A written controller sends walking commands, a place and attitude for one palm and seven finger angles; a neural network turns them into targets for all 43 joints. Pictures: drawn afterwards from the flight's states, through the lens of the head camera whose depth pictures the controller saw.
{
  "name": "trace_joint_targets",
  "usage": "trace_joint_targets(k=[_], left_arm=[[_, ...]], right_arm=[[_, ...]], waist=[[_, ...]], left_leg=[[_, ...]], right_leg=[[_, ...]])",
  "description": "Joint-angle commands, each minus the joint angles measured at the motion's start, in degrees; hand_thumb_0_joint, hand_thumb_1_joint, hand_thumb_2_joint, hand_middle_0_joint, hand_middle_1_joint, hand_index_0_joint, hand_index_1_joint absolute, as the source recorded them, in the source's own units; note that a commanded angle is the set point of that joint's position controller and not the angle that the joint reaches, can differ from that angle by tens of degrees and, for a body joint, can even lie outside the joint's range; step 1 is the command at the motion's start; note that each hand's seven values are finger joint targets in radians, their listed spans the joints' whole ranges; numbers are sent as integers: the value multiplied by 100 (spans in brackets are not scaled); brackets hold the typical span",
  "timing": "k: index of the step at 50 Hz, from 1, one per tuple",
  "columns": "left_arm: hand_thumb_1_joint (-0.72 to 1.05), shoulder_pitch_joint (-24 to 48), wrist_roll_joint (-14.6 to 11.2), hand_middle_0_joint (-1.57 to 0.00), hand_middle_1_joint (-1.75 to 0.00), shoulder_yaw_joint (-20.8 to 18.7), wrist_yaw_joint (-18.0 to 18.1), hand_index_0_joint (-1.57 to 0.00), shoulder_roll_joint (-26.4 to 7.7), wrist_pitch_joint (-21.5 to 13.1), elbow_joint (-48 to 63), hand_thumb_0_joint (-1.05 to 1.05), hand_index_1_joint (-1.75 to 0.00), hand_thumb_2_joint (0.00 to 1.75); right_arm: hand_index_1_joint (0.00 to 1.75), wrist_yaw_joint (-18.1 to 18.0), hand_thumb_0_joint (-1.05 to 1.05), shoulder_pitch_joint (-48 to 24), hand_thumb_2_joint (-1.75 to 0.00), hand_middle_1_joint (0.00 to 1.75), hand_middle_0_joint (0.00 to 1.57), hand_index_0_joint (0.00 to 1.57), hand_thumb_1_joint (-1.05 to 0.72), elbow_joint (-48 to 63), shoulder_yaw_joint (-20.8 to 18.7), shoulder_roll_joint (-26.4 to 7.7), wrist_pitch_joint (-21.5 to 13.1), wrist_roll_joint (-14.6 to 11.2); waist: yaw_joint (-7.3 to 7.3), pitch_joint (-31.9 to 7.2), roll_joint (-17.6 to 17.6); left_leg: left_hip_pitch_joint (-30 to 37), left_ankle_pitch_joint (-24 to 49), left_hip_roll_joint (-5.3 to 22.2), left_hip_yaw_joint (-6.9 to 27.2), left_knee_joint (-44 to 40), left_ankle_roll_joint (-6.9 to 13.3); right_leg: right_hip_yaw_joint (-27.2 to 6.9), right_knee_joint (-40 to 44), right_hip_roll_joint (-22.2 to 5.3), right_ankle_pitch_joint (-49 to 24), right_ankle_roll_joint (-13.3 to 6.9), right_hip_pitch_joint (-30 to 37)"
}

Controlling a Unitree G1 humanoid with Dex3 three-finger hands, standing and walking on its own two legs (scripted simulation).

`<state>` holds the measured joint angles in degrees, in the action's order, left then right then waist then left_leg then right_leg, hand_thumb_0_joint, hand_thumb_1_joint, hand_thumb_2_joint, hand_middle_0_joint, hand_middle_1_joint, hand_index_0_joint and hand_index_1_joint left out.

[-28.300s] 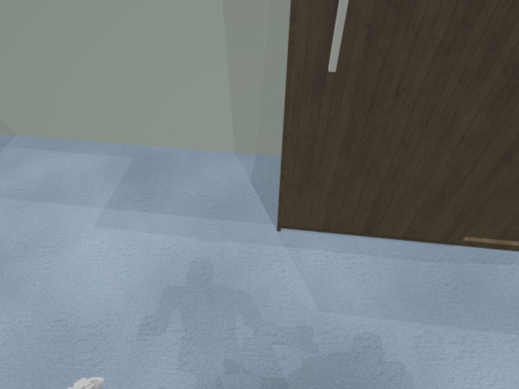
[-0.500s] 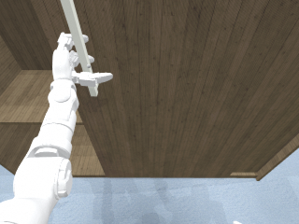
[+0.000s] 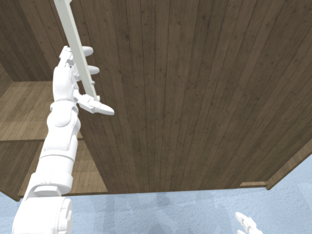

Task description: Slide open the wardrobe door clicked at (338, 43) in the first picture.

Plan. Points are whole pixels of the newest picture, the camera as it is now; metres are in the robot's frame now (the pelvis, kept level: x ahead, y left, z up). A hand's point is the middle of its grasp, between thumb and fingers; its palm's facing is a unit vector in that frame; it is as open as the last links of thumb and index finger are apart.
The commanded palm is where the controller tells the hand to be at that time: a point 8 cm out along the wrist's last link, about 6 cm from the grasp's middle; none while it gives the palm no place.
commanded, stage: slip the hand off the handle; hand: left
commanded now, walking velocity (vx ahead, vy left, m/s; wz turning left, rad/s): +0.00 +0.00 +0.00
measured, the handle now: (84, 63) +0.46 +0.20 +0.22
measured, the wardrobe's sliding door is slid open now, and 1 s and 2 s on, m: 0.57 0.57 0.57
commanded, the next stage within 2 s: draw the hand back to the body in 1.16 s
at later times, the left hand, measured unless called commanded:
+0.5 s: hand (59, 87) +0.39 +0.24 +0.20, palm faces +0.24 -0.97 -0.10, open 14.7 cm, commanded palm +0.34 +0.28 +0.19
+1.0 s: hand (41, 125) +0.27 +0.23 +0.20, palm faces +0.27 -0.96 -0.10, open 14.7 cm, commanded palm +0.24 +0.27 +0.19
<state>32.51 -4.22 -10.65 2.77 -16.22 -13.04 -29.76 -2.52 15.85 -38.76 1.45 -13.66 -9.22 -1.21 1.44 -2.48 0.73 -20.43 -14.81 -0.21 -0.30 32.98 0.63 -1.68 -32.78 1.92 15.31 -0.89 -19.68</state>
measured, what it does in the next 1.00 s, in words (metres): stands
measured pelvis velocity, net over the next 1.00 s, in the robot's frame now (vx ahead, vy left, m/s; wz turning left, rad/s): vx -0.01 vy -0.01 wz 0.05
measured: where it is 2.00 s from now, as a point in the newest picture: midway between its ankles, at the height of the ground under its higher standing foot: outside the picture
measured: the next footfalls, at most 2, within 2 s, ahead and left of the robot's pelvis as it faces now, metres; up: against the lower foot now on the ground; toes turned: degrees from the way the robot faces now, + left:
none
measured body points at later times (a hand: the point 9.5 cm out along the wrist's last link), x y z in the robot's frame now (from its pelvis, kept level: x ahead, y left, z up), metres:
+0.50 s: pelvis +0.02 +0.01 +0.00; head +0.01 +0.00 +0.45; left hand +0.37 +0.29 +0.21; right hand +0.17 -0.23 -0.09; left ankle +0.02 +0.11 -0.73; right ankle +0.02 -0.11 -0.73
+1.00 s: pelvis -0.01 -0.01 +0.00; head -0.04 -0.03 +0.45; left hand +0.25 +0.28 +0.21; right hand +0.20 -0.22 -0.07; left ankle +0.02 +0.11 -0.73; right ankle +0.02 -0.11 -0.73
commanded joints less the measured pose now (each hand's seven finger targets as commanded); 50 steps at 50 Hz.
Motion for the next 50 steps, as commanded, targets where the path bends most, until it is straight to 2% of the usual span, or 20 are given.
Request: trace_joint_targets(k=[1,3,7,9,10,12,14,17,21,24,27,30,34,35,36,40,42,45,48,50], left_arm=[[-55,1881,-118,-25,-115,-897,167,-25,-1545,17,1555,0,-115,20],[-55,1766,-104,-25,-115,-808,143,-25,-1416,103,2022,0,-115,20],[-55,1763,-15,-25,-115,-347,-2,-25,-1042,191,2430,0,-115,20],[-55,1841,-62,-25,-115,-194,-136,-25,-943,235,2513,0,-115,20],[-55,1976,-85,-25,-115,-92,-192,-25,-893,257,2493,0,-115,20],[-55,1980,-169,-25,-115,-236,-302,-25,-1046,306,2401,0,-115,20],[-55,2096,-231,-25,-115,-70,-414,-25,-898,361,2308,0,-115,20],[-55,1945,-292,-25,-115,-588,-458,-25,-1387,334,2157,0,-115,20],[-55,1743,-379,-25,-115,-895,-577,-25,-1683,229,2034,0,-115,20],[-55,1141,-477,-25,-115,-749,-720,-25,-1358,143,2472,0,-115,20],[-55,318,-590,-25,-115,-942,-787,-25,-1406,133,3005,0,-115,20],[-55,-121,-673,-25,-115,-1215,-769,-25,-1590,294,3216,0,-115,20],[-55,-72,-700,-25,-115,-992,-711,-25,-1352,395,3905,0,-115,20],[-55,-107,-682,-25,-115,-1153,-664,-25,-1553,366,4004,0,-115,20],[-55,-231,-694,-25,-115,-1008,-679,-25,-1356,368,4038,0,-115,20],[-55,-542,-778,-25,-115,-1121,-775,-25,-1479,354,4017,0,-115,20],[-55,-546,-821,-25,-115,-835,-865,-25,-1204,344,4149,0,-115,20],[-55,-747,-888,-25,-115,-921,-923,-25,-1318,430,3956,0,-115,20],[-55,-630,-904,-25,-115,-808,-925,-25,-1224,448,4048,0,-115,20],[-55,-785,-905,-25,-115,-916,-898,-25,-1316,402,4260,0,-115,20]], right_arm=[[30,-120,0,-241,-90,30,20,20,-90,794,-269,-792,-113,3],[30,-123,0,-338,-90,30,20,20,-90,892,-267,-720,-49,-3],[30,-105,0,-340,-90,30,20,20,-90,915,-274,-705,-16,-23],[30,-129,0,-346,-90,30,20,20,-90,900,-270,-714,-22,-44],[30,-156,0,-346,-90,30,20,20,-90,865,-263,-735,-14,-50],[30,-196,0,-342,-90,30,20,20,-90,806,-265,-746,-11,-71],[30,-228,0,-399,-90,30,20,20,-90,808,-233,-741,-15,-94],[30,-269,0,-387,-90,30,20,20,-90,771,-232,-768,9,-82],[30,-271,0,-407,-90,30,20,20,-90,815,-217,-797,26,-88],[30,-204,0,-470,-90,30,20,20,-90,975,-240,-746,-33,-94],[30,-128,0,-545,-90,30,20,20,-90,1091,-264,-756,-94,-87],[30,-139,0,-625,-90,30,20,20,-90,1090,-264,-788,-103,-103],[30,-186,0,-799,-90,30,20,20,-90,1127,-216,-723,-182,-100],[30,-211,0,-812,-90,30,20,20,-90,1099,-229,-752,-197,-96],[30,-222,0,-865,-90,30,20,20,-90,1106,-210,-727,-226,-89],[30,-286,0,-910,-90,30,20,20,-90,1030,-180,-729,-301,-100],[30,-300,0,-1001,-90,30,20,20,-90,1064,-130,-669,-362,-123],[30,-351,0,-1041,-90,30,20,20,-90,1036,-99,-692,-411,-145],[30,-391,0,-1133,-90,30,20,20,-90,1068,-45,-642,-488,-146],[30,-383,0,-1137,-90,30,20,20,-90,1087,-60,-649,-553,-118]], waist=[[-281,-1704,-240],[-314,-1872,-22],[-142,-1733,130],[-86,-1697,267],[35,-1531,192],[-14,-1538,231],[25,-1438,220],[-128,-1602,155],[-210,-1563,107],[-328,-1746,212],[-478,-1740,204],[-515,-1416,46],[-424,-1241,278],[-403,-1222,64],[-400,-1195,159],[-380,-944,1],[-355,-803,197],[-366,-549,32],[-373,-466,139],[-422,-691,25]], left_leg=[[851,1563,65,-45,-340,120],[1017,1863,62,-76,-303,93],[1368,2201,122,46,-219,58],[1469,2094,123,121,-205,22],[1493,2072,139,164,-203,33],[1484,1909,122,216,-233,6],[1396,1613,91,251,-274,3],[1319,1622,63,253,-287,10],[1094,1528,44,202,-309,47],[1189,1795,45,173,-278,39],[1174,1978,57,117,-269,40],[952,1608,56,75,-350,57],[960,1069,0,66,-405,78],[967,998,26,82,-412,92],[961,933,1,59,-411,110],[847,454,-21,54,-451,122],[844,267,-41,91,-494,110],[707,-198,-54,85,-530,123],[665,-442,-96,107,-561,121],[758,-311,-80,112,-522,138]], right_leg=[[209,374,-121,-1703,-51,734],[214,318,-123,-1944,-60,821],[285,312,-84,-1921,-58,475],[301,343,-78,-1714,-67,318],[308,389,-68,-1657,-62,220],[313,408,-70,-1547,-79,200],[325,452,-84,-1337,-79,131],[312,432,-83,-1371,-113,334],[298,425,-81,-1384,-104,464],[329,330,-60,-1580,-119,616],[333,285,-55,-1755,-102,740],[345,365,-43,-1536,-79,698],[310,460,-56,-1064,-68,519],[318,496,-39,-964,-55,513],[296,510,-60,-936,-46,487],[254,662,-66,-456,-17,394],[255,697,-85,-254,-29,312],[184,877,-103,271,5,192],[139,946,-140,587,0,177],[137,914,-132,472,8,272]])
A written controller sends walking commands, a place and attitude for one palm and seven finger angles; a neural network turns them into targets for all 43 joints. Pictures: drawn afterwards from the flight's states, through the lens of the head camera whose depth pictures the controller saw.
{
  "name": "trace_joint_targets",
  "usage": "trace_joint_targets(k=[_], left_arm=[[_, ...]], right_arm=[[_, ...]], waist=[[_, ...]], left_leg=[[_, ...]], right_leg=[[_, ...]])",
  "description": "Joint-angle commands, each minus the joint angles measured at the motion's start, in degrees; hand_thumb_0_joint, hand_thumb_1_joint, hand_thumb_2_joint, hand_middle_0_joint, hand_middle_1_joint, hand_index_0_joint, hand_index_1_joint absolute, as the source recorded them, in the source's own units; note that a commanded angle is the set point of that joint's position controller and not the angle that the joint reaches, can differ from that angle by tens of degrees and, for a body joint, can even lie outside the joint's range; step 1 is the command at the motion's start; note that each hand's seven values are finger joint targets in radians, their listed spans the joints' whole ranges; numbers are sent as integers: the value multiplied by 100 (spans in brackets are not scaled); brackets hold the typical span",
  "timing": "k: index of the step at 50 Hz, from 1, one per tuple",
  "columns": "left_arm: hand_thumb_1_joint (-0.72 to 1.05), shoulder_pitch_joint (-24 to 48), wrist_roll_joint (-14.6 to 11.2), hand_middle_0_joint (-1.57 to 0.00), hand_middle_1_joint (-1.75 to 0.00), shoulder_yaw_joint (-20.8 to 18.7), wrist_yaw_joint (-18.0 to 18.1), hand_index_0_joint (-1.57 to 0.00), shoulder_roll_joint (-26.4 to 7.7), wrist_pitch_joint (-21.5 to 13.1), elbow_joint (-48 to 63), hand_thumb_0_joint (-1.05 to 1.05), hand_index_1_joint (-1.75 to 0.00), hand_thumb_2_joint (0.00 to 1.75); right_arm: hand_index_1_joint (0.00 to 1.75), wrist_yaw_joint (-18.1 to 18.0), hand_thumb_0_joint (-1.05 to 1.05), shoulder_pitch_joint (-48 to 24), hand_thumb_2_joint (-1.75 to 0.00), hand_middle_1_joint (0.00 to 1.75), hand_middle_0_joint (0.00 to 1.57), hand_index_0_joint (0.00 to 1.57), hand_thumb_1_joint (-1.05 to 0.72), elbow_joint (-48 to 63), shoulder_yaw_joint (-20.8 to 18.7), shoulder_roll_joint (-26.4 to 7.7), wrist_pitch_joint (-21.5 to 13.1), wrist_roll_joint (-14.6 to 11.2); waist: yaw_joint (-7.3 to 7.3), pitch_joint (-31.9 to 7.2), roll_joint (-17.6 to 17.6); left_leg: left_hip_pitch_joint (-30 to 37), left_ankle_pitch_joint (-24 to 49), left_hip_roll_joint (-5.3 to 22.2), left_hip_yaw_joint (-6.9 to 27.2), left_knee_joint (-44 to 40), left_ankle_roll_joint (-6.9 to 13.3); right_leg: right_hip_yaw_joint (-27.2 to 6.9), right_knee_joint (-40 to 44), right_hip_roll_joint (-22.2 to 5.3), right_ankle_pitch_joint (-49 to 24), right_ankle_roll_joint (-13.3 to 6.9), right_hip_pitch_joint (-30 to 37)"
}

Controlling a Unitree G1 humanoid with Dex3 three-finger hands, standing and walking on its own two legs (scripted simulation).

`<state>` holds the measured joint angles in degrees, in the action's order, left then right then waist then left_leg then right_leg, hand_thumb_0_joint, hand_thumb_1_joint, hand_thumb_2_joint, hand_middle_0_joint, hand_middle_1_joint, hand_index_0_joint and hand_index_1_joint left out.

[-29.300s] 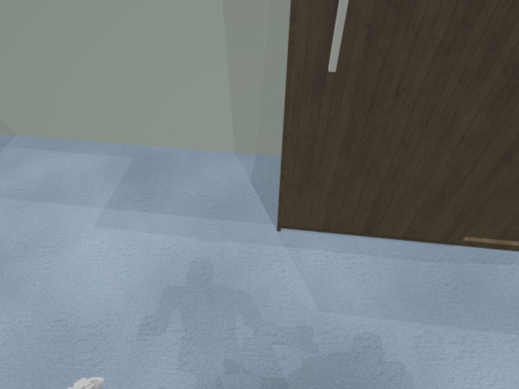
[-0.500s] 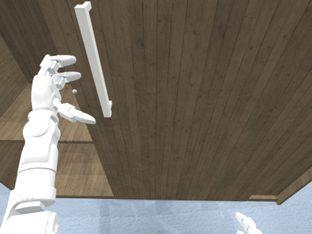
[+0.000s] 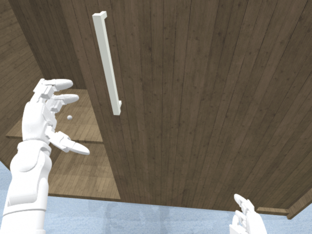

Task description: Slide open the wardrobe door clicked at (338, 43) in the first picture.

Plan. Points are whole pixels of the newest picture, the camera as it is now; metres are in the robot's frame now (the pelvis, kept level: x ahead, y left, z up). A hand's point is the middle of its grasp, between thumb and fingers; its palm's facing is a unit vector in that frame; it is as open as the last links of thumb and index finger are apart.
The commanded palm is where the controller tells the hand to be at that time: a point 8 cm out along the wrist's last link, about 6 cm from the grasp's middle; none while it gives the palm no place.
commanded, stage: slip the hand off the handle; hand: left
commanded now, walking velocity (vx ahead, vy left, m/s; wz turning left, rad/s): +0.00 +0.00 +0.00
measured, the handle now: (111, 69) +0.47 +0.19 +0.22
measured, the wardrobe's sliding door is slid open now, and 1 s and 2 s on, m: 0.57 0.57 0.57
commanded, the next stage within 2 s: draw the hand back to the body in 0.16 s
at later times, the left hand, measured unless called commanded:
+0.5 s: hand (67, 124) +0.28 +0.23 +0.19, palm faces +0.06 -1.00 -0.06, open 14.7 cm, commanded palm +0.24 +0.27 +0.19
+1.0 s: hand (46, 141) +0.23 +0.26 +0.19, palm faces +0.41 -0.87 -0.26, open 13.5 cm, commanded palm +0.19 +0.29 +0.19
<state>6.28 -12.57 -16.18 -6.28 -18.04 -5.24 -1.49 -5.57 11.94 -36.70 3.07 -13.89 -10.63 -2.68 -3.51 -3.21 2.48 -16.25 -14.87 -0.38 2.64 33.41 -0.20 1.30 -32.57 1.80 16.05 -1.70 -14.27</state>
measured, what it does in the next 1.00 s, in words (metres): stands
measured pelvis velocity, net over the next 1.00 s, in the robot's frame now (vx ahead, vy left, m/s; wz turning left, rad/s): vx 0.01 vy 0.01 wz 0.00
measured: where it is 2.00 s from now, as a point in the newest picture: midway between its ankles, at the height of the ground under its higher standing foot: outside the picture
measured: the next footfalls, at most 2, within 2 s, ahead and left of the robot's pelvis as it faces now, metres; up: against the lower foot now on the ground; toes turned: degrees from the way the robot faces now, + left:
none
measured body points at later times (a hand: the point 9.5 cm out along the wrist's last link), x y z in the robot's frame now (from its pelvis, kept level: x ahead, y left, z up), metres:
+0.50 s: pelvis +0.02 +0.00 +0.00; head -0.02 -0.02 +0.45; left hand +0.27 +0.29 +0.20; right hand +0.21 -0.22 -0.06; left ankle +0.04 +0.12 -0.73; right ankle +0.02 -0.10 -0.73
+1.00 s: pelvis +0.01 +0.01 +0.01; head -0.02 -0.01 +0.46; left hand +0.20 +0.30 +0.20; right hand +0.21 -0.20 -0.06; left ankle +0.04 +0.12 -0.73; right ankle +0.02 -0.10 -0.73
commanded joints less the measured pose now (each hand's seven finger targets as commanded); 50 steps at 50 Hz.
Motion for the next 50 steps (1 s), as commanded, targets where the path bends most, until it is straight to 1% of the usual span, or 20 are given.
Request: trace_joint_targets(k=[1,2,5,8,10,14,15,18,20,26,31,34,35,39,40,41,42,44,45,50], left_arm=[[-55,1675,-56,-25,-115,-350,-2,-25,-1096,-398,1495,0,-115,20],[-55,1552,-67,-25,-115,-312,-6,-25,-1040,-404,1608,0,-115,20],[-55,1231,-128,-25,-115,-638,4,-25,-1292,-364,1499,0,-115,20],[-55,1351,-132,-25,-115,-416,-29,-25,-1071,-323,1863,0,-115,20],[-55,1422,-139,-25,-115,-473,-2,-25,-1148,-309,1801,0,-115,20],[-55,1511,-113,-25,-115,-319,-47,-25,-1023,-297,1808,0,-115,20],[-55,1160,-434,-25,-115,-334,-447,-25,-1193,337,1138,0,-115,20],[-55,1513,-632,-25,-115,-676,-954,-25,-1606,1209,1830,0,-115,20],[-55,972,-805,-25,-115,-1168,-1130,-25,-1879,1675,1942,0,-115,20],[-55,308,-939,-25,-115,-917,-999,-25,-1173,1650,2483,0,-115,20],[-55,235,-789,-25,-115,-821,-940,-25,-1200,1924,2632,0,-115,20],[-55,398,-763,-25,-115,-927,-897,-25,-1365,1898,3005,0,-115,20],[-51,376,-775,-25,-113,-998,-869,-25,-1439,1855,3059,0,-113,22],[-37,328,-788,-24,-104,-880,-913,-24,-1295,1725,3088,0,-104,29],[-33,364,70,-24,-102,-1036,41,-24,-1856,1071,3528,0,-102,31],[-30,-86,140,-24,-100,-698,396,-24,-1269,831,2987,0,-100,32],[-26,-502,276,-24,-98,-577,608,-24,-1126,645,2862,0,-98,34],[-19,-894,420,-24,-94,-612,845,-24,-1151,323,3075,0,-94,37],[-15,-1109,455,-24,-92,-633,914,-24,-1187,205,3084,0,-92,39],[3,-1230,648,-23,-81,-644,1145,-23,-1249,-168,3228,0,-81,48]], right_arm=[[30,-71,0,-759,-90,30,20,20,-90,900,-212,-608,-435,34],[30,-52,0,-776,-90,30,20,20,-90,920,-185,-586,-463,42],[30,-55,0,-751,-90,30,20,20,-90,859,-193,-622,-474,60],[30,-66,0,-838,-90,30,20,20,-90,909,-161,-569,-505,54],[30,-92,0,-802,-90,30,20,20,-90,851,-175,-603,-540,58],[30,-121,0,-759,-90,30,20,20,-90,817,-164,-603,-597,77],[30,-185,0,-814,-90,30,20,20,-90,787,-162,-738,-603,-43],[30,-300,0,-1009,-90,30,20,20,-90,982,-97,-701,-657,-104],[30,-252,0,-1050,-90,30,20,20,-90,1056,-81,-710,-675,-113],[30,-2,0,-916,-90,30,20,20,-90,1128,-119,-651,-692,-128],[30,-33,0,-929,-90,30,20,20,-90,1118,-134,-705,-511,-144],[30,-93,0,-980,-90,30,20,20,-90,1175,-111,-666,-495,-110],[30,-108,0,-995,-90,30,20,20,-90,1150,-110,-676,-494,-114],[30,-146,0,-984,-90,30,20,20,-90,1111,-61,-642,-534,-99],[30,-76,0,-1059,-90,30,20,20,-90,1072,-128,-608,-555,169],[30,-63,0,-1071,-90,30,20,20,-90,931,-94,-565,-546,229],[30,-34,0,-959,-90,30,20,20,-90,872,-117,-551,-471,235],[30,10,0,-936,-90,30,20,20,-90,881,-155,-535,-369,256],[30,23,0,-936,-90,30,20,20,-90,862,-185,-566,-346,283],[30,-1,0,-983,-90,30,20,20,-90,817,-240,-542,-239,305]], waist=[[35,-682,-57],[-2,-625,65],[-38,-478,-290],[0,-484,112],[40,-445,-112],[43,-539,34],[18,-752,-50],[-123,-1057,97],[-288,-1222,24],[-158,-844,-46],[-59,-435,36],[-66,-527,259],[-65,-506,93],[-41,-481,339],[-97,160,117],[9,486,-97],[3,403,-141],[-57,-17,142],[-92,-145,28],[-53,-121,-15]], left_leg=[[327,-206,-65,-185,-566,214],[320,-190,-73,-180,-570,201],[195,-138,-64,-198,-526,211],[290,-64,-78,-223,-536,195],[287,-58,-59,-210,-498,207],[348,56,-78,-161,-512,208],[348,-1,-40,-160,-586,242],[637,614,-64,-108,-632,290],[704,1109,-73,-90,-581,275],[846,1393,-40,-114,-525,202],[720,879,-21,-86,-614,218],[834,747,-34,-34,-644,213],[835,740,-23,-37,-610,218],[876,613,-23,31,-710,185],[549,384,-104,-29,-764,180],[445,184,-69,0,-819,162],[532,111,-11,2,-895,171],[701,185,0,-72,-968,177],[748,271,2,-112,-991,191],[946,381,35,-173,-1128,216]], right_leg=[[-145,841,-136,310,77,-181],[-141,831,-140,279,68,-180],[-185,911,-149,296,100,-140],[-156,868,-156,193,87,-162],[-168,894,-139,206,107,-198],[-122,801,-149,-4,89,-199],[-187,848,-187,-157,97,160],[-83,766,-214,-930,87,472],[-32,675,-199,-1530,100,717],[138,553,-101,-1756,98,319],[125,701,-97,-1050,102,14],[104,736,-92,-816,78,43],[89,778,-66,-787,88,70],[147,780,-66,-634,56,80],[-115,1239,-105,-295,111,-172],[-45,1261,-146,-107,93,-241],[-29,1214,-179,-71,87,-116],[-60,1147,-222,-206,73,236],[-75,1200,-223,-309,83,375],[-84,1392,-223,-320,94,513]])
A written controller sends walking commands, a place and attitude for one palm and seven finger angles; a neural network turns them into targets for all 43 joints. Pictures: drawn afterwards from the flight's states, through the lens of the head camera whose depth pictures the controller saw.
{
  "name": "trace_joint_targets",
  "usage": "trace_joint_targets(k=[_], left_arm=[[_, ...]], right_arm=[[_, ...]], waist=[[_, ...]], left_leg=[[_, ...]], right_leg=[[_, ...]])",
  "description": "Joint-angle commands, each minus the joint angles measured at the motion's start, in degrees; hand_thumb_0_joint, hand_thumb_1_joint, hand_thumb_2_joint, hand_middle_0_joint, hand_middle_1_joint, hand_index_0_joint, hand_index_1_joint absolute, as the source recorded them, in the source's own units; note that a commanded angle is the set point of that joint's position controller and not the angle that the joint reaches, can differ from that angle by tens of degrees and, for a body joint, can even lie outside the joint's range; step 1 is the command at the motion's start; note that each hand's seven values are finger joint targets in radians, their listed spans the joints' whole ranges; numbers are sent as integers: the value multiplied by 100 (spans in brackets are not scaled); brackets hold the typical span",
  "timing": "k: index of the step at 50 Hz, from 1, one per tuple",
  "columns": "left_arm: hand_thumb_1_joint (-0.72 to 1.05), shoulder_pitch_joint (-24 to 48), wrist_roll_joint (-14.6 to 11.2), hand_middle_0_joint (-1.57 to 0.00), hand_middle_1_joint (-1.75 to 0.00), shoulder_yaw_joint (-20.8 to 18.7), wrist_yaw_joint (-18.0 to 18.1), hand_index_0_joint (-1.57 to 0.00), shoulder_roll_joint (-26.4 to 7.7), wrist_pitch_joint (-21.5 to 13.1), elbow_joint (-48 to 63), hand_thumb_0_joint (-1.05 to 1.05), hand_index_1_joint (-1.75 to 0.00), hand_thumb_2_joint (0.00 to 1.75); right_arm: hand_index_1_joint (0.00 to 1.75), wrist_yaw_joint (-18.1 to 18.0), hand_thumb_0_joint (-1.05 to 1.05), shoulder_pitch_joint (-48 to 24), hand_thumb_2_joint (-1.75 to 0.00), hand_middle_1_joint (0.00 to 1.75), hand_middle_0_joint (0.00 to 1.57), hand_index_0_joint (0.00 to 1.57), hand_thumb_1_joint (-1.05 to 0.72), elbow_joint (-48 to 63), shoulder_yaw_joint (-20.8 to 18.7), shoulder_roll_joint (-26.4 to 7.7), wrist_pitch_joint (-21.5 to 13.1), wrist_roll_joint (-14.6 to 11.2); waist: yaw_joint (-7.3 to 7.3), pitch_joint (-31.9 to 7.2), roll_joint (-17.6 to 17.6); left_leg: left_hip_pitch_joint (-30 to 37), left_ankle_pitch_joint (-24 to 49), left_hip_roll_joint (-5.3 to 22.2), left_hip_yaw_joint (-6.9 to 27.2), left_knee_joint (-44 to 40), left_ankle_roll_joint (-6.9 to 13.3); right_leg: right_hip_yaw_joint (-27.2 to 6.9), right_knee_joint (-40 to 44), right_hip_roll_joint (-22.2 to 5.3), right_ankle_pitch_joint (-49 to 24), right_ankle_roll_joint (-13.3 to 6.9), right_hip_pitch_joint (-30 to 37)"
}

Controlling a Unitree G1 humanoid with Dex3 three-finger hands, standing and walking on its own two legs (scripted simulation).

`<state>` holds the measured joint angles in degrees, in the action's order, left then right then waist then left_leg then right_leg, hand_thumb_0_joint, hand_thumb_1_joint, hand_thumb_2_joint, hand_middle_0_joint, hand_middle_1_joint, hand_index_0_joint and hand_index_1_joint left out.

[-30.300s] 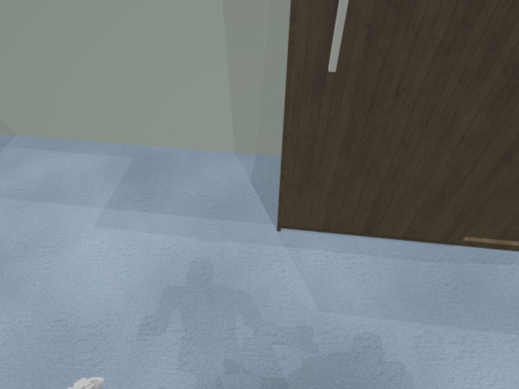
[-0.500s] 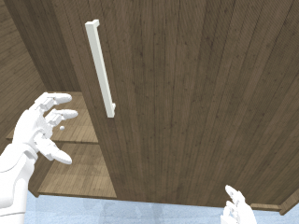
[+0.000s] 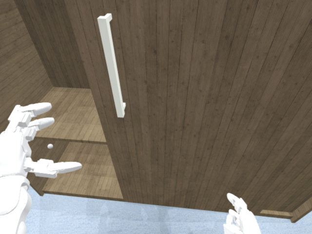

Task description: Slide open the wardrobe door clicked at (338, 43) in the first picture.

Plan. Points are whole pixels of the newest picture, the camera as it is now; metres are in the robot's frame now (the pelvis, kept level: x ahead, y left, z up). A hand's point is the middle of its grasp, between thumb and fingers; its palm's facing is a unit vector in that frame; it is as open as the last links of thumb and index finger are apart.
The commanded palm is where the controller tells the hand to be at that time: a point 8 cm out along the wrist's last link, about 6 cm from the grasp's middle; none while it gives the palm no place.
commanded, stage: draw the hand back to the body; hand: left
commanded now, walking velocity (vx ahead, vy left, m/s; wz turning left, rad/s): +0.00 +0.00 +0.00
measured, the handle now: (115, 72) +0.46 +0.18 +0.21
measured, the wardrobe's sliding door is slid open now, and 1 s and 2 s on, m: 0.57 0.57 0.57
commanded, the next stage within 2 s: step back with the hand held close in 0.86 s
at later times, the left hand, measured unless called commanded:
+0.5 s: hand (39, 154) +0.20 +0.27 +0.17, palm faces +0.44 -0.83 -0.35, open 8.6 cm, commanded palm +0.16 +0.31 +0.18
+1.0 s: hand (36, 155) +0.20 +0.28 +0.16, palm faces +0.46 -0.82 -0.34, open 7.4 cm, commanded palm +0.16 +0.31 +0.18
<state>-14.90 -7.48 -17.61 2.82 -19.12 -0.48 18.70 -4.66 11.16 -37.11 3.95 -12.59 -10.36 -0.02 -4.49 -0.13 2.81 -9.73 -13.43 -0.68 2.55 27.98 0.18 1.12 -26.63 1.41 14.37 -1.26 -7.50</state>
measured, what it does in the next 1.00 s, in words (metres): stands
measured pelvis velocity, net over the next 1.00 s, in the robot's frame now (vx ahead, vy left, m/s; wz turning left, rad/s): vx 0.02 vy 0.02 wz -0.01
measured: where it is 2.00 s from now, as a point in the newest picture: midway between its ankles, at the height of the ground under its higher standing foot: outside the picture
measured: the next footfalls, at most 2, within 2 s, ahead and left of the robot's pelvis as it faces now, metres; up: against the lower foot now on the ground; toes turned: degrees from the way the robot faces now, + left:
right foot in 1.80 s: -0.03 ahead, -0.09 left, +0.00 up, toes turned +7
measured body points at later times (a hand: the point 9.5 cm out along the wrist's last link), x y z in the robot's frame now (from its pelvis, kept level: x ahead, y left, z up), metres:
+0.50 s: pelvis +0.02 +0.01 +0.01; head -0.02 +0.00 +0.45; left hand +0.18 +0.31 +0.18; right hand +0.21 -0.21 -0.07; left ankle +0.02 +0.12 -0.74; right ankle +0.01 -0.11 -0.74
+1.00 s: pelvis +0.02 +0.02 +0.01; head -0.02 +0.00 +0.45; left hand +0.17 +0.32 +0.18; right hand +0.20 -0.20 -0.07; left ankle +0.02 +0.12 -0.74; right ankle +0.01 -0.11 -0.74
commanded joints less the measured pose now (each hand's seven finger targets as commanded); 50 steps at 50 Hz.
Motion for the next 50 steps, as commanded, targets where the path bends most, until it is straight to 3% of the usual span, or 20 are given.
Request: trace_joint_targets(k=[1,5,8,12,17,24,26,29,33,35,40,44,45,48,49,50], left_arm=[[7,894,149,-23,-79,-487,252,-23,-1112,-686,1186,0,-79,50],[21,661,224,-22,-70,-651,314,-22,-1233,-843,1295,0,-70,57],[32,339,228,-22,-64,-660,323,-22,-1133,-893,1150,0,-64,62],[47,47,229,-22,-55,-644,294,-22,-1067,-902,1136,0,-55,69],[65,-155,273,-21,-45,-724,302,-21,-1121,-926,1432,0,-45,78],[90,-556,265,-20,-30,-829,293,-20,-1107,-830,1489,0,-30,90],[90,-352,284,-20,-30,-737,292,-20,-1062,-810,1600,0,-30,90],[90,-253,298,-20,-30,-743,321,-20,-1087,-766,1515,0,-30,90],[90,-237,299,-20,-30,-747,331,-20,-1088,-739,1514,0,-30,90],[90,-356,285,-20,-30,-762,317,-20,-1088,-708,1404,0,-30,90],[90,-317,304,-20,-30,-803,321,-20,-1148,-704,1614,0,-30,90],[90,-332,294,-20,-30,-780,329,-20,-1093,-689,1514,0,-30,90],[90,-384,287,-20,-30,-805,318,-20,-1115,-681,1468,0,-30,90],[90,-280,295,-20,-30,-770,326,-20,-1080,-723,1559,0,-30,90],[90,-35,308,-20,-30,-911,360,-20,-1240,-725,1429,0,-30,90],[90,946,395,-20,-30,-1785,474,-20,-2136,-1027,1723,0,-30,90]], right_arm=[[30,-106,0,-926,-90,30,20,20,-90,844,-336,-662,-248,35],[30,-127,0,-941,-90,30,20,20,-90,788,-388,-671,-232,58],[30,-118,0,-907,-90,30,20,20,-90,764,-417,-657,-197,60],[30,-94,0,-908,-90,30,20,20,-90,788,-447,-664,-148,55],[30,-71,0,-870,-90,30,20,20,-90,828,-476,-661,-122,58],[30,-57,0,-820,-90,30,20,20,-90,887,-485,-629,-36,65],[30,-54,0,-826,-90,30,20,20,-90,880,-475,-644,-36,63],[30,-72,0,-825,-90,30,20,20,-90,876,-464,-645,-26,77],[30,-78,0,-825,-90,30,20,20,-90,867,-454,-639,-8,86],[30,-73,0,-848,-90,30,20,20,-90,867,-459,-654,-4,88],[30,-54,0,-864,-90,30,20,20,-90,879,-456,-649,-3,98],[30,-55,0,-869,-90,30,20,20,-90,868,-443,-608,11,95],[30,-54,0,-893,-90,30,20,20,-90,868,-455,-632,7,87],[30,-49,0,-889,-90,30,20,20,-90,870,-450,-618,5,79],[30,-71,0,-859,-90,30,20,20,-90,816,-460,-637,22,69],[30,-39,0,-840,-90,30,20,20,-90,1164,-348,-678,158,-40]], waist=[[67,-293,-109],[10,-404,159],[-3,-328,-114],[-9,-172,-102],[-20,-299,160],[-22,-201,31],[23,-190,204],[13,-140,22],[2,-240,116],[-13,-174,-69],[-39,-348,111],[-27,-185,168],[-34,-106,2],[-21,-154,212],[8,-147,189],[184,543,491]], left_leg=[[278,197,74,-170,-625,186],[421,406,49,-196,-685,179],[397,551,72,-183,-746,176],[392,684,86,-203,-799,171],[499,845,101,-192,-830,133],[467,1048,119,-210,-811,112],[488,1039,114,-201,-815,104],[488,930,115,-162,-845,107],[519,892,110,-149,-866,111],[506,908,111,-158,-849,120],[538,1125,100,-160,-811,101],[467,1004,106,-162,-845,92],[456,976,113,-165,-845,101],[457,838,116,-125,-907,79],[456,792,117,-134,-912,77],[-104,166,163,-16,-874,170]], right_leg=[[-67,849,-198,-83,57,-198],[-70,908,-199,-289,38,-28],[-18,868,-189,-415,47,54],[-11,880,-174,-574,60,70],[-5,851,-152,-719,35,159],[14,833,-131,-937,37,171],[10,853,-140,-904,30,159],[36,861,-122,-778,35,105],[23,860,-138,-751,24,172],[17,922,-125,-773,33,152],[15,866,-130,-988,15,303],[27,869,-144,-867,18,217],[23,937,-123,-830,24,187],[26,907,-131,-670,10,208],[25,916,-119,-638,7,163],[-311,1192,-315,-599,56,-313]])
